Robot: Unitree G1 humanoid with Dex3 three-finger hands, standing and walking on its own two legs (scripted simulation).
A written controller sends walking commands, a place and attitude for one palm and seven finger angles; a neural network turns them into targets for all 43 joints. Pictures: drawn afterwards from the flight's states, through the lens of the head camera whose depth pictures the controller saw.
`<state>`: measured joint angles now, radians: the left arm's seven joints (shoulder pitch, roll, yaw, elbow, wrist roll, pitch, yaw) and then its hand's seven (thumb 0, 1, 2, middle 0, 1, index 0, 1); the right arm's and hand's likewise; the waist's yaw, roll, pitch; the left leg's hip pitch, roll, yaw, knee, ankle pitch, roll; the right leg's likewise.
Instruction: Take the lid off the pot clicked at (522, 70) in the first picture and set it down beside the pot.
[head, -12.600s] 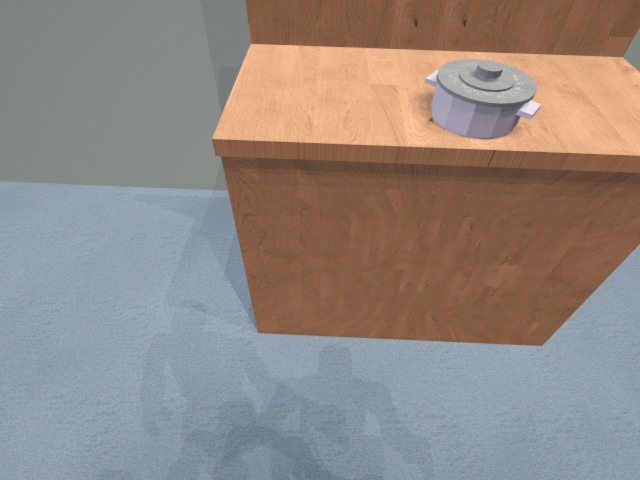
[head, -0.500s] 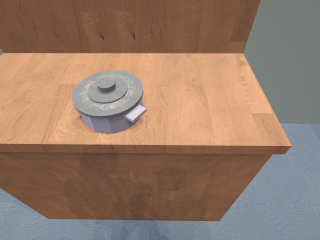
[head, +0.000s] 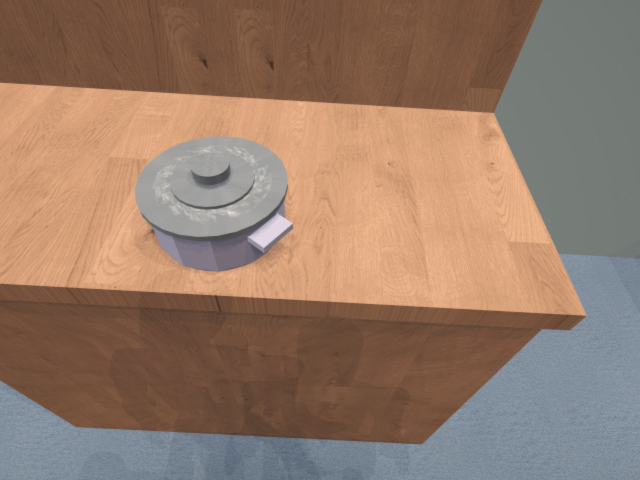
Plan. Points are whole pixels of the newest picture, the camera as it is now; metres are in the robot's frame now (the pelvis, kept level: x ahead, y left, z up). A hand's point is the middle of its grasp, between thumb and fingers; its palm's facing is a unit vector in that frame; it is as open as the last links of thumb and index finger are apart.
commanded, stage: look again from close up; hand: left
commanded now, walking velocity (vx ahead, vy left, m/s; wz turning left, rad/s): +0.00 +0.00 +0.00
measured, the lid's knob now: (210, 168) +0.43 +0.17 +0.16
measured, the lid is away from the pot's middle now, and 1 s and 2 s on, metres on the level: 0.00 0.00 0.00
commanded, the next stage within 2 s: lift the closed hand beside the body in 0.74 s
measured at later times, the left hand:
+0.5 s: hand out of the picture +0.01 +0.19 -0.17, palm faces +0.02 -0.98 -0.21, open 7.4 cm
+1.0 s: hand out of the picture +0.10 +0.21 -0.07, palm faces +0.22 -0.92 -0.31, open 6.9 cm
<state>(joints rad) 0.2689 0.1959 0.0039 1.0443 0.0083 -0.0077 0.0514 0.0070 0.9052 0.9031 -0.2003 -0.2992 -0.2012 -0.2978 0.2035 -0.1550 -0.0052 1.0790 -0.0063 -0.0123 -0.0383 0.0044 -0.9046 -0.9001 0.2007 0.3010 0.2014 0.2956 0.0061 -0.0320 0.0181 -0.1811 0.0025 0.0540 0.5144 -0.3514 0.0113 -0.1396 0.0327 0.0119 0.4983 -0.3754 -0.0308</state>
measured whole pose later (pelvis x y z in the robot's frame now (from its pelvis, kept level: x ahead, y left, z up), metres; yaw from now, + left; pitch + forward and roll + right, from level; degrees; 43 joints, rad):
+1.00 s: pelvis -0.04 +0.01 +0.01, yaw +3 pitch -2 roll +0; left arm 0.41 0.18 -0.01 0.33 -0.01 0.04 0.14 0.02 0.92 0.90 -0.28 -0.39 -0.28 -0.39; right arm 0.31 -0.22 0.00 0.93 0.04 -0.21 -0.03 0.01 -0.92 -0.90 0.20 0.30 0.20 0.30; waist 0.02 0.04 -0.02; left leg -0.16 -0.04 0.02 0.44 -0.25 0.03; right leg -0.11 0.00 -0.03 0.44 -0.30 -0.01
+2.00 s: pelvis -0.06 +0.02 +0.01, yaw +2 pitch -5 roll -1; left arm 0.66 0.32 0.24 -0.54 -0.02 -0.12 0.08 0.02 0.89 0.90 -1.30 -1.50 -1.30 -1.50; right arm 0.19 -0.21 0.01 0.61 0.01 -0.20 -0.05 0.02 -0.90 -0.90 0.20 0.30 0.20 0.30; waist 0.08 0.05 0.01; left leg -0.13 -0.02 0.03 0.46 -0.24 0.04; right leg -0.06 0.01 -0.02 0.41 -0.26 -0.01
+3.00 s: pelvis -0.08 +0.01 +0.01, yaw +5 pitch -2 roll -1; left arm 0.12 0.77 0.15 -0.40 0.67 0.10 -0.31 0.00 0.27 1.31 -1.15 -0.81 -1.16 -0.81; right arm 0.07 -0.29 0.04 0.57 0.05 0.05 -0.02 0.01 -0.90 -0.90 0.20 0.30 0.20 0.30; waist 0.10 0.14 -0.01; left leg -0.25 -0.03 -0.02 0.48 -0.20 0.03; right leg -0.18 0.00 -0.06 0.46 -0.26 -0.01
